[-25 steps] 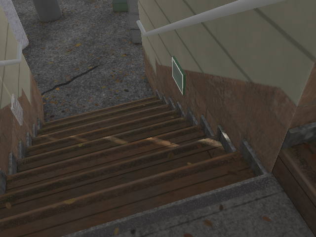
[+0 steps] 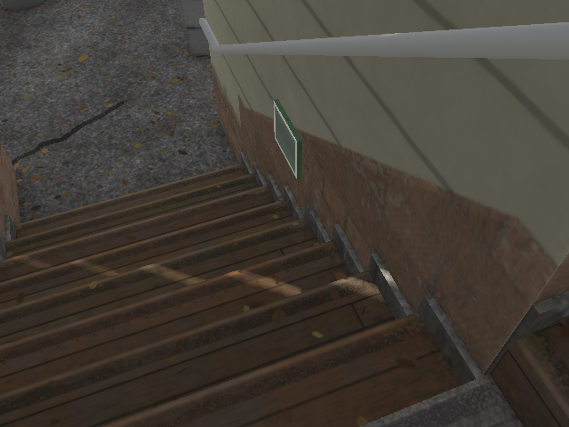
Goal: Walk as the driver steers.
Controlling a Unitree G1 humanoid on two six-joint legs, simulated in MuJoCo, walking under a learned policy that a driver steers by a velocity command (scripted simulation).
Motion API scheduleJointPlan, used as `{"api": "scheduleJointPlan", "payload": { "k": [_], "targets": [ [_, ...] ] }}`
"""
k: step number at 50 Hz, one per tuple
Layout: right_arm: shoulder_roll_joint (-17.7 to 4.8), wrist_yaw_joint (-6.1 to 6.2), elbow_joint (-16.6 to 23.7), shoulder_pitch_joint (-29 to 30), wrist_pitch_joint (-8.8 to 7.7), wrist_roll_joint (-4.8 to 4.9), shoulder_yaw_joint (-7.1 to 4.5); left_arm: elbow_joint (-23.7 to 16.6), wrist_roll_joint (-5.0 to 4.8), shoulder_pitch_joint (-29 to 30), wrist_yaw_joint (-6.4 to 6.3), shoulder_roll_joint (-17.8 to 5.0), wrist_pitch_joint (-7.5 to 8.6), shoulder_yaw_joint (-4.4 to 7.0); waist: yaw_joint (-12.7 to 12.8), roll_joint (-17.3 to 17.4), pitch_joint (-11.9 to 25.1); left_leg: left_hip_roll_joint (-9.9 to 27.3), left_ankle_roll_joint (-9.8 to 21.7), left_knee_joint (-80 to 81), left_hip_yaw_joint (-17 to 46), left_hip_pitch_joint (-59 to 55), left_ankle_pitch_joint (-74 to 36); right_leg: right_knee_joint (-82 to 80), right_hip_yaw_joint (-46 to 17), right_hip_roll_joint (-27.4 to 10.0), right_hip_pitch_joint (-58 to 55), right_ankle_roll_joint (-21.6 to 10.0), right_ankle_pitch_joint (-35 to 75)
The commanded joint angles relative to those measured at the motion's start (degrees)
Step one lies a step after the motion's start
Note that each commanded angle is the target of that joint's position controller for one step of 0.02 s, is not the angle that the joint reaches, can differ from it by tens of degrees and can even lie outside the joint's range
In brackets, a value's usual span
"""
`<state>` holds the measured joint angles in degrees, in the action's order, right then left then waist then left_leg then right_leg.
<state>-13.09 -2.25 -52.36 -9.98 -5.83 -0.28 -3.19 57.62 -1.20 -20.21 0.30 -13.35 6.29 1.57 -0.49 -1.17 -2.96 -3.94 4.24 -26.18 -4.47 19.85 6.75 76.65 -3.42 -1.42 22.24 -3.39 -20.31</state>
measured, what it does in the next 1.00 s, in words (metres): goes down, turning left: right foot, then left foot 0.18 m lower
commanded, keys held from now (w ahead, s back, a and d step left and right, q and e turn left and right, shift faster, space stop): w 0.22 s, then w+q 0.78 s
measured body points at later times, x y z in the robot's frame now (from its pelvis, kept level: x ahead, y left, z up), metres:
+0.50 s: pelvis +0.24 -0.05 +0.01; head +0.26 -0.08 +0.46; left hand +0.31 +0.23 -0.09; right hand +0.31 -0.33 -0.14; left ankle +0.16 +0.09 -0.64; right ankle +0.30 -0.15 -0.73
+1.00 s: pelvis +0.43 +0.08 -0.14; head +0.43 +0.11 +0.31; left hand +0.30 +0.33 -0.29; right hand +0.67 -0.11 -0.23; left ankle +0.48 +0.22 -0.87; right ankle +0.31 -0.15 -0.71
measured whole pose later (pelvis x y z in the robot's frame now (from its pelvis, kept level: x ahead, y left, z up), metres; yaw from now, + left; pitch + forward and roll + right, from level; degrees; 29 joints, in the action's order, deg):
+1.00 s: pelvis +0.43 +0.08 -0.14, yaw +21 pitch -1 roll -4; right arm -16.2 -2.9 -44.1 -10.2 2.9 1.3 -5.7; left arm 53.0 -1.6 -23.5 -3.0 -14.8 3.0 3.5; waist 5.5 1.6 -1.4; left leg 4.3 3.7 -30.6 0.3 23.3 -16.2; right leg 76.3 13.0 -16.7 10.2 8.7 -46.7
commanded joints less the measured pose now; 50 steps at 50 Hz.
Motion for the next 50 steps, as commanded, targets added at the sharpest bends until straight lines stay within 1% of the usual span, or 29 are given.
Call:
{"api": "scheduleJointPlan", "payload": {
  "k": [1, 4, 5, 8, 10, 13, 16, 17, 18, 19, 20, 21, 23, 26, 29, 30, 32, 33, 34, 35, 37, 40, 42, 44, 45, 46, 48, 49, 50],
  "targets": [
    [-2.0, -0.33, 0.1, -1.8, -1.46, -0.78, 0.74, -1.7, -0.35, -7.1, -0.43, -3.0, -1.06, 1.53, 3.0, 2.4, 4.9, 16.6, 11.1, 15.3, 16.9, -6.5, -14.3, 0.2, -2.4, -5.7, 5.9, 0.1, 2.6],
    [-5.2, 0.37, -1.3, -2.8, -1.84, -0.97, 0.51, -5.3, 0.25, -3.0, -1.16, -3.8, -2.67, 1.77, 3.9, 3.8, 0.6, 14.6, 11.6, 17.8, 11.5, -1.7, -15.2, -10.3, -0.5, -6.8, 6.7, 2.4, 4.8],
    [-5.7, 1.09, -1.7, -3.4, -1.28, -0.81, 0.46, -6.2, 1.02, -0.4, -1.12, -4.6, -3.03, 1.77, 3.6, 4.9, -0.4, 13.7, 11.4, 17.9, 10.8, -2.3, -14.7, -14.9, 0.4, -7.2, 8.8, 3.3, 7.7],
    [-8.0, 2.29, -1.4, -5.9, 0.49, -0.7, -0.01, -9.3, 1.46, 8.0, -0.57, -3.8, -3.12, 1.06, 0.5, 4.4, -0.8, 12.6, 9.5, 17.5, 9.1, -5.4, -12.4, -30.0, 1.7, -7.2, 9.5, 3.7, 18.6],
    [-9.2, 2.3, -2.1, -8.1, 1.01, -0.23, -0.39, -10.3, 0.41, 11.6, -0.44, -4.0, -2.84, 0.58, -1.6, 3.7, -1.0, 12.9, 9.7, 17.3, 9.5, -7.1, -6.5, -36.8, 2.7, -5.9, 7.8, 3.6, 19.7],
    [-11.0, 1.9, -3.5, -10.2, 1.47, 0.76, -0.76, -13.6, 0.13, 17.9, -0.52, -6.5, -2.06, 0.12, -3.7, 3.0, -2.8, 14.9, 9.8, 16.5, 12.7, -12.2, -0.5, -43.3, 2.6, -4.6, 8.7, 3.8, 16.1],
    [-10.9, 1.89, -3.4, -9.7, 2.38, 0.59, -1.14, -12.5, 0.25, 11.8, -0.29, -9.6, -0.47, 0.77, -0.4, 4.8, -0.6, 15.0, 9.0, 11.6, 14.2, -13.5, -4.9, -46.1, 3.3, -2.9, -1.0, 3.2, 14.6],
    [-10.0, 2.31, -2.5, -8.0, 2.96, 0.85, -0.91, -11.1, 1.06, 5.2, -0.24, -11.5, -0.25, 1.77, 3.4, 5.2, 2.5, 12.7, 7.5, 4.4, 13.7, -13.1, -12.3, -47.6, 4.1, -1.7, -7.9, 2.0, 13.6],
    [-7.5, 2.34, -1.0, -6.2, 3.1, 0.22, 0.06, -9.1, 1.89, -4.2, -0.25, -15.0, -0.08, 3.2, 8.0, 2.0, 7.8, 7.9, 5.2, -10.5, 11.1, -7.6, -8.0, -50.0, -1.5, -7.0, -18.6, -0.9, 12.0],
    [-1.2, 1.84, 1.5, -9.5, 2.17, -0.05, 1.74, -9.0, 2.57, -7.8, -0.16, -20.7, -0.45, 4.46, 6.2, -14.6, 13.1, -1.0, 0.5, -31.0, 4.5, 9.5, 12.9, -55.9, -21.3, -20.2, -32.7, -9.1, 6.2],
    [-5.0, 1.67, 1.0, -12.0, 1.4, 1.16, 0.84, -8.3, 4.01, -8.7, 0.66, -15.1, -0.28, 3.1, 6.1, -17.8, 15.2, -2.4, 0.8, -42.7, 11.5, 18.0, 27.4, -60.8, -32.2, -23.0, -33.3, -13.7, 5.7],
    [-10.2, 1.57, 0.9, -11.8, 1.38, 2.25, -0.6, -9.8, 3.43, -4.5, 1.11, -10.8, -0.2, 2.0, 4.9, -11.0, 11.3, 0.9, 1.2, -47.4, 14.1, 20.3, 23.7, -60.3, -24.9, -22.3, -29.0, -11.9, 6.7],
    [-9.8, 2.06, 2.3, -9.4, 2.95, 1.91, -1.23, -10.4, 2.0, 2.3, 1.67, -8.8, -0.03, 1.2, 2.4, -3.7, 5.2, 5.2, 0.1, -44.5, 13.6, 18.5, 14.6, -62.6, -13.5, -18.6, -19.8, -8.8, 10.1],
    [-7.1, 1.83, 4.1, -9.2, 5.98, 1.74, -1.64, -9.1, 1.74, 3.6, 0.48, -8.2, -0.54, 0.56, 0.7, -3.9, 2.3, 6.7, -1.4, -38.3, 13.8, 15.4, 6.9, -65.7, -5.3, -16.0, -14.9, -6.4, 15.9],
    [-5.9, 1.68, 7.0, -9.1, 7.33, 0.73, -1.63, -7.1, 2.2, 1.1, 0.21, -11.1, -0.55, 1.89, 0.5, -2.3, 3.0, 7.5, -3.1, -36.1, 12.1, 17.4, 3.4, -65.9, -1.1, -17.3, -14.9, -8.6, 17.5],
    [-6.8, 1.43, 6.5, -10.5, 7.54, 0.0, -2.41, -6.4, 3.24, -0.8, 0.28, -11.6, 0.02, 2.2, 0.7, -0.2, 5.2, 6.5, -3.0, -39.6, 11.5, 16.6, -3.9, -61.8, -0.3, -18.6, -15.9, -9.4, 23.0],
    [-6.7, 1.54, 6.9, -10.4, 7.52, 0.25, -2.7, -6.0, 2.43, -1.6, -0.54, -8.7, -0.29, 1.1, 1.1, -4.2, 3.7, 6.8, -2.2, -40.9, 12.3, 19.5, -6.3, -59.9, 2.9, -18.5, -15.7, -8.3, 22.5],
    [-8.2, 1.63, 7.2, -10.0, 7.65, 0.64, -3.68, -5.9, 2.78, -2.5, -0.51, -7.9, -0.27, 0.58, 1.4, -3.5, 2.2, 6.0, -1.8, -37.8, 12.4, 19.5, -11.7, -58.7, 6.0, -15.4, -14.4, -6.2, 19.1],
    [-9.6, 1.69, 9.5, -5.8, 7.06, 1.19, -4.39, -6.1, 1.76, -1.4, -1.18, -6.5, 0.03, 0.36, 1.3, -4.4, -0.1, 6.5, -1.4, -32.4, 15.0, 22.3, -17.0, -56.6, 6.2, -15.4, -15.7, -3.2, 15.9],
    [-8.0, 1.72, 9.8, -5.7, 7.22, 1.1, -4.25, -5.5, 1.32, -3.5, -1.38, -8.8, 0.35, 1.02, 2.7, -8.3, -0.1, 6.7, -1.5, -31.7, 14.8, 23.9, -16.6, -54.4, 6.3, -16.7, -17.8, -3.2, 16.7],
    [-8.1, 1.74, 11.9, -3.7, 6.7, 1.29, -4.31, -5.0, 0.77, -5.0, -2.11, -10.1, 0.34, 2.22, 2.9, -8.5, -1.5, 8.1, -1.8, -28.4, 16.5, 29.5, -17.9, -49.7, 4.4, -19.1, -20.5, -2.8, 13.5],
    [-6.3, -0.3, 12.9, -1.3, 8.78, -0.41, -3.83, -6.7, 1.78, -5.3, -4.53, -7.0, -0.77, 1.36, 5.0, -5.5, -4.4, 6.8, -3.3, -22.0, 12.3, 24.3, -32.1, -39.6, 10.4, -18.1, -9.3, -0.6, 2.3],
    [-5.3, -1.06, 14.9, 3.4, 9.48, 0.92, -2.95, -8.6, 2.12, -4.0, -4.63, -8.2, -1.61, 1.93, 6.5, -4.7, -6.9, 7.6, -3.6, -18.9, 9.2, 21.1, -30.0, -39.3, 9.4, -20.1, -3.3, 0.6, -9.0],
    [-3.2, -2.16, 16.3, 6.7, 10.25, 2.29, -2.06, -9.6, 1.28, -1.7, -4.91, -10.8, -1.99, 3.26, 7.4, -4.4, -6.3, 8.7, -2.6, -12.0, 6.9, 13.2, -27.5, -36.9, 12.3, -21.0, 0.0, 2.7, -10.2],
    [-4.0, -2.42, 15.7, 7.1, 9.91, 3.33, -2.31, -9.4, 1.13, -2.5, -4.38, -10.5, -2.23, 3.56, 8.4, -3.7, -5.7, 8.7, -2.5, -10.3, 6.4, 11.3, -28.5, -35.0, 12.8, -20.8, -1.4, 3.0, -7.5],
    [-4.2, -1.95, 14.0, 4.5, 9.96, 3.53, -2.51, -9.3, -0.1, -1.1, -4.02, -11.3, -2.58, 4.18, 6.8, -6.3, -5.4, 9.6, -2.6, -10.2, 6.4, 9.1, -26.3, -31.7, 12.1, -22.3, -1.3, 3.2, -4.8],
    [-8.7, -0.88, 7.3, -9.0, 9.33, 2.36, -4.73, -7.5, -0.28, 0.1, -3.43, -9.7, -3.31, 3.97, 1.5, -2.7, -0.9, 8.2, -1.5, -5.0, 2.2, -3.4, -27.6, -14.8, 14.8, -21.9, -2.2, 5.2, 7.8],
    [-11.3, 0.43, 2.9, -19.8, 8.52, 1.49, -6.44, -6.9, -1.04, 1.6, -2.8, -9.8, -3.5, 3.7, -5.0, -0.6, 6.0, 4.8, 0.2, -0.6, -1.2, -19.5, -33.8, 0.2, 16.8, -17.8, -1.8, 6.4, 16.2],
    [-14.2, 1.33, 0.7, -26.8, 7.62, -0.9, -6.82, -4.7, -1.63, 2.3, -3.47, -11.5, -2.68, 4.4, -12.4, 9.2, 5.4, 5.3, 3.7, 2.6, 3.3, -30.3, -32.4, 26.1, 15.1, -10.4, 8.3, 8.1, -7.4]
  ]
}}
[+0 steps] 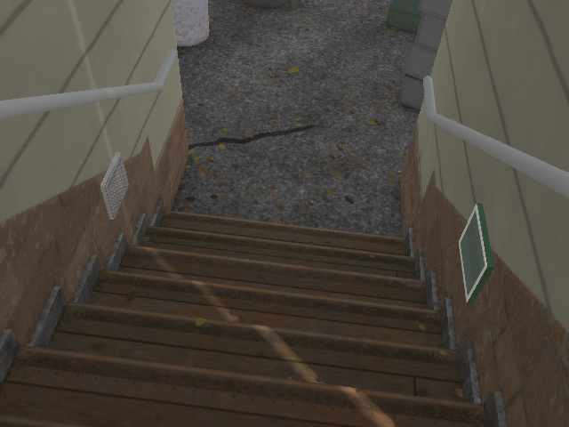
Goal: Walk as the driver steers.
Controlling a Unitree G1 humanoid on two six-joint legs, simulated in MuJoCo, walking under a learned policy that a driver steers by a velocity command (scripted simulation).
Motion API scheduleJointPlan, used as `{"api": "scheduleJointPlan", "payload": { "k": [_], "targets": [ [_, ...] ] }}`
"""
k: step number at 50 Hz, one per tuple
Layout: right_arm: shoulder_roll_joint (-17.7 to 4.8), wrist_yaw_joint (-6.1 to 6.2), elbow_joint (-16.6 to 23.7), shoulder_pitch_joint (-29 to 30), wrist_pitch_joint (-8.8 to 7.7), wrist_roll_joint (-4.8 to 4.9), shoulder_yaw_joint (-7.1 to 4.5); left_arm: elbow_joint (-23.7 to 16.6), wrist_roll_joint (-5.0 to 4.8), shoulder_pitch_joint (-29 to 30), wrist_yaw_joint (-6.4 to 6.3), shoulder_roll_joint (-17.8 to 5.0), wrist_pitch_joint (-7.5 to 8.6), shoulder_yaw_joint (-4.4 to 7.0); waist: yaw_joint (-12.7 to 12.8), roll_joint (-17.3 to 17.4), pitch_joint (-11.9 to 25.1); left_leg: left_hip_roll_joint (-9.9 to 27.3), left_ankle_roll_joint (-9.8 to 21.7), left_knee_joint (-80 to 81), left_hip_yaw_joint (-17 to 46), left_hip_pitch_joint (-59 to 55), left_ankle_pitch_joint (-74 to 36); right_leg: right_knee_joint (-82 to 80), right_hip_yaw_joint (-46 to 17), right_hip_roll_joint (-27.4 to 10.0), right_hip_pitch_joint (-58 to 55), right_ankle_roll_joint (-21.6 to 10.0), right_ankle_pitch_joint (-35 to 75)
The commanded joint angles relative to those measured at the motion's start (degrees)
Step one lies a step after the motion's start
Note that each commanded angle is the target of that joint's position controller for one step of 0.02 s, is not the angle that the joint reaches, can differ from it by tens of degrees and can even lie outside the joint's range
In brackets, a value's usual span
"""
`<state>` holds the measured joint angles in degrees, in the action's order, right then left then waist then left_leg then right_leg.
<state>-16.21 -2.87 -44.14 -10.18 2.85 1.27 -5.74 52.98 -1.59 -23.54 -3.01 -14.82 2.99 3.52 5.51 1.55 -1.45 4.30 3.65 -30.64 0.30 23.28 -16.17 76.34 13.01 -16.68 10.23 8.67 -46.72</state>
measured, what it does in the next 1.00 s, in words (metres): goes down, turning left: right foot 0.18 m lower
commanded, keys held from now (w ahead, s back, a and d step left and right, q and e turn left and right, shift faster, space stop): w+q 0.38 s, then w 0.50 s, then no key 0.12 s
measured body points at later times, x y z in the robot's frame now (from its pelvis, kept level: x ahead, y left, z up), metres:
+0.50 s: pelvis +0.24 +0.02 -0.14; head +0.22 +0.02 +0.31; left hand +0.32 +0.31 -0.22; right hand +0.34 -0.23 -0.26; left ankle +0.08 +0.11 -0.77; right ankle +0.39 -0.07 -0.87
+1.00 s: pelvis +0.47 +0.08 -0.26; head +0.47 +0.07 +0.19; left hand +0.29 +0.23 -0.41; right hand +0.75 -0.06 -0.35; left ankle +0.60 +0.32 -0.94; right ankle +0.37 -0.08 -0.95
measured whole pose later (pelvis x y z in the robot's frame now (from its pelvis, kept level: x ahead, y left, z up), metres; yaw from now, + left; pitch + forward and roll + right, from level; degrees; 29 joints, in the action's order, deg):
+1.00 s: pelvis +0.47 +0.08 -0.26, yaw +19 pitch +1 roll -2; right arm -12.8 -2.9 -43.0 -3.9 -3.6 0.5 -2.2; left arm 56.2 -0.5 -34.4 -4.1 -7.1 3.3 0.9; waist 5.2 1.8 2.5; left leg 5.0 2.1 -42.0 7.4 42.2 -18.9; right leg 46.9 -2.8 4.5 8.8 -2.3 -39.2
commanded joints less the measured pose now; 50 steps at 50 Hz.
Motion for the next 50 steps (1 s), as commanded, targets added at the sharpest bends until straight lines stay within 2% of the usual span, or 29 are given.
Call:
{"api": "scheduleJointPlan", "payload": {
  "k": [1, 2, 3, 4, 5, 6, 7, 10, 11, 12, 13, 15, 19, 23, 25, 27, 28, 29, 31, 32, 33, 36, 38, 39, 41, 43, 46, 48, 50],
  "targets": [
    [-16.5, 1.15, -7.5, -24.1, -3.23, -3.19, -3.23, -2.3, 1.78, -3.0, 0.5, -4.0, 2.49, 1.41, -9.9, 25.2, 5.8, 0.6, 7.7, -11.1, 6.8, -45.2, -37.3, 50.0, -7.2, 10.6, 42.4, -2.5, -9.0],
    [-15.2, -0.04, -6.4, -24.7, -3.73, -0.84, -2.62, -3.9, 1.09, -6.8, 0.8, -4.9, 3.97, 0.99, -9.0, 23.8, 18.7, 5.8, 14.2, -11.9, 18.8, -47.8, -28.6, 53.0, -15.8, 10.7, 44.9, -2.3, -8.8],
    [-12.2, -0.33, -7.1, -26.3, -3.33, 1.61, -1.74, -4.3, 0.48, -2.8, 0.24, -5.3, 4.11, 1.2, -9.6, 15.7, 19.2, 8.4, 14.9, -6.7, 21.6, -43.2, -16.2, 51.4, -15.5, 10.0, 48.5, -2.7, -6.2],
    [-15.0, -0.21, -8.9, -26.6, -2.63, 2.36, -3.03, -10.6, -2.02, 5.5, -1.04, -2.6, 4.52, 0.58, -10.1, 14.2, 20.2, 15.4, 19.0, 6.2, 38.2, -38.8, 21.6, 49.6, -16.1, 11.3, 55.5, -4.8, 2.3],
    [-11.0, -0.05, -6.5, -19.1, -3.27, 1.12, -1.38, -11.1, -3.09, 10.2, -2.82, -4.7, 3.25, 0.58, -9.0, 4.6, 11.1, 15.6, 17.5, 11.5, 45.9, -27.3, 39.0, 38.7, -18.0, 9.6, 56.3, -7.0, 10.8],
    [-8.9, 0.03, -5.0, -12.6, -4.1, 0.02, -0.46, -12.3, -1.83, 11.9, -3.38, -4.6, 2.03, 0.4, -5.5, 3.2, 6.0, 16.3, 18.0, 8.7, 48.9, -18.3, 39.5, 34.2, -21.0, 9.1, 55.0, -7.8, 12.7],
    [-1.9, -0.06, -3.2, -7.2, -5.27, -1.39, 2.25, -11.6, -0.98, 9.6, -2.67, -6.3, 1.17, 1.19, -2.0, -1.3, 1.8, 12.9, 13.8, 4.1, 41.2, -7.8, 36.2, 20.8, -23.6, 8.2, 52.2, -8.8, 27.2],
    [-4.1, 4.14, -2.2, -6.6, -5.63, -1.66, 1.87, -11.2, 4.02, 7.0, -1.32, -4.1, 0.74, 1.91, -0.4, 2.7, 2.2, 3.7, 12.1, 1.7, 28.3, 4.1, 16.8, -1.9, -20.4, 9.9, 39.9, -4.6, 45.3],
    [-6.4, 5.04, -2.3, -7.6, -5.84, -1.67, 1.3, -11.1, 4.27, 6.8, -0.74, -3.4, 0.92, 1.5, -0.1, 1.9, 4.6, 1.9, 12.9, 1.8, 25.6, 6.6, 8.5, -4.3, -18.5, 11.6, 32.5, -3.6, 49.6],
    [-7.8, 5.43, -2.8, -9.1, -5.82, -2.52, 0.85, -9.6, 3.07, 2.7, 0.2, -3.4, 1.2, 1.62, 0.7, 3.8, 7.2, 3.4, 13.7, 0.5, 26.3, 5.2, 3.1, -1.6, -19.2, 12.2, 29.5, -3.4, 52.4],
    [-3.6, 6.06, -4.6, -13.2, -6.21, -1.09, 1.43, -11.3, 1.89, 7.4, 1.34, -6.3, 1.68, 2.68, -1.6, 2.4, 4.7, 1.0, 12.5, -4.1, 26.1, -1.0, 14.9, -10.0, -23.3, 11.2, 38.2, -4.6, 60.7],
    [0.1, 7.33, -4.4, -15.6, -6.16, 1.79, 2.45, -15.7, 3.8, 17.3, 2.37, -5.1, 2.22, 2.08, -4.0, -0.3, 0.2, -3.5, 11.2, -6.2, 23.1, 3.2, 30.2, -29.2, -21.8, 14.3, 33.8, -6.3, 73.8],
    [-1.7, 7.92, -2.8, -14.5, -4.8, 0.23, 2.14, -18.5, 3.59, 18.2, 3.63, -0.1, 1.08, 0.8, -5.8, 4.3, 0.1, -7.3, 10.8, -9.8, 22.2, 13.9, 40.8, -38.7, -18.7, 18.0, 14.9, -5.9, 77.4],
    [-1.3, 7.91, -2.5, -17.1, -2.69, 0.3, 2.26, -18.2, 3.09, 15.6, 5.54, -2.3, 1.39, 1.4, -8.3, 5.9, -0.6, -4.9, 11.3, -22.5, 27.6, -2.9, 33.2, -49.8, -24.2, 12.3, 20.0, -9.9, 66.8],
    [-0.5, 8.78, -2.8, -16.7, -2.41, 0.7, 2.74, -14.7, 1.28, 8.5, 5.75, -3.9, 1.85, 2.63, -6.9, 4.7, -1.1, -5.5, 10.2, -32.2, 28.5, -4.6, 26.9, -57.7, -22.9, 9.6, 13.3, -11.1, 64.9],
    [3.0, 6.72, -6.1, -17.7, -2.82, 0.88, 4.04, -5.8, 2.46, -11.0, 5.75, -3.8, 1.14, 3.56, 0.6, -3.8, 3.0, -12.2, 6.1, -58.8, 19.4, 11.3, 38.4, -57.2, -19.6, 7.8, -13.8, -12.5, 68.7],
    [7.6, 4.53, -8.6, -22.2, -4.17, 1.04, 4.48, -1.9, 3.23, -22.2, 6.55, -2.2, 0.76, 2.39, 2.6, -19.1, 8.4, -20.5, 2.5, -88.9, 13.9, 33.1, 68.5, -33.6, -21.5, 3.4, -33.6, -16.1, 79.4],
    [5.7, 4.04, -6.6, -24.6, -5.55, 1.77, 4.43, -0.7, 0.91, -22.2, 7.13, -1.8, 0.41, 1.49, -0.1, -27.6, 7.2, -17.5, 1.1, -99.0, 13.3, 45.8, 66.9, -33.3, -29.2, 2.6, -34.7, -16.9, 78.1],
    [1.1, 5.3, -1.4, -18.8, -6.72, 4.1, 3.7, 0.2, -0.22, -17.0, 7.07, -9.1, -0.29, 3.04, -4.4, -23.1, 6.3, -11.7, -0.9, -98.1, 6.1, 50.3, 55.6, -53.2, -52.8, -6.2, -23.3, -26.4, 38.4],
    [-2.6, 6.95, -1.0, -6.9, -5.02, 4.56, 2.78, -1.4, 2.27, -10.4, 6.29, -3.6, -0.17, 1.28, -3.1, -2.4, -0.8, -5.7, 0.9, -87.3, 9.2, 50.3, 44.9, -57.5, -50.2, -5.7, -10.6, -25.6, 20.2],
    [-0.9, 7.59, 0.7, -2.7, -4.11, 3.64, 3.39, -1.5, 2.78, -4.3, 5.65, -3.2, 0.38, 0.28, -4.5, -3.0, -7.2, -3.9, 1.0, -83.0, 9.5, 46.3, 42.2, -57.9, -51.6, -4.4, 2.3, -25.3, 17.0],
    [-2.3, 6.06, 0.7, -6.9, -4.84, -0.05, 2.14, -2.5, 3.34, 3.6, 3.63, 0.8, 1.76, -2.5, -11.0, -6.4, -7.0, 0.6, 0.2, -50.7, 8.6, 33.0, 19.4, -54.4, -33.2, 8.3, 18.0, -18.3, 31.3],
    [2.4, 4.83, 3.4, -1.0, -5.16, -2.55, 3.46, 0.2, 2.92, -1.5, 1.71, -2.2, 1.67, -1.68, -7.3, -9.5, -3.2, 1.3, -2.1, -33.2, 4.2, 21.2, 6.3, -55.9, -28.9, 9.2, 18.5, -18.5, 50.7],
    [5.2, 4.25, 3.1, -1.5, -4.6, -2.21, 4.09, 1.5, 2.42, -4.1, 1.35, -2.9, 1.23, -1.47, -6.9, -10.1, -0.3, 0.6, -3.0, -32.5, 3.3, 16.9, 6.1, -54.7, -28.5, 8.6, 16.6, -18.6, 56.8],
    [2.5, 3.38, 2.3, -4.0, -4.08, -0.03, 3.18, 2.3, 2.38, -6.9, 1.44, -3.2, 1.42, -1.16, -7.8, -5.5, 2.0, 1.1, -1.3, -32.1, 5.1, 20.6, 4.8, -50.0, -29.6, 6.9, 8.2, -20.0, 56.1],
    [1.6, 2.45, 3.6, 3.1, -4.33, -0.74, 2.99, 4.2, 0.2, -12.9, 1.04, 0.6, 1.46, -1.41, -3.6, -3.9, -0.2, 2.5, -0.3, -24.8, 8.8, 32.0, 2.4, -44.1, -32.8, 6.3, -6.2, -20.0, 48.5],
    [2.2, 0.77, 6.4, 13.4, -5.98, 0.38, 3.24, 6.6, 1.29, -23.6, -0.37, 2.4, 1.3, -1.45, 2.0, -5.8, -4.4, 1.7, -1.2, -15.2, 10.6, 47.7, 6.9, -39.1, -37.0, 6.1, -21.0, -20.0, 45.4],
    [2.9, 0.06, 7.0, 17.9, -7.66, -0.41, 3.75, 5.3, 1.42, -23.1, -1.52, 2.4, 0.74, -1.35, 3.3, -6.3, -6.1, 0.7, -1.9, -12.1, 8.1, 45.5, 4.9, -35.9, -36.9, 6.7, -17.6, -19.1, 49.4],
    [4.5, -2.17, 5.0, 14.2, -8.73, -1.7, 4.91, 1.4, 0.98, -15.2, -1.98, 1.7, -1.3, -1.48, 2.3, -1.5, -4.8, -2.4, -1.6, 1.5, 2.6, 20.0, -17.6, -34.0, -26.2, 12.5, 3.2, -17.1, 40.9]
  ]
}}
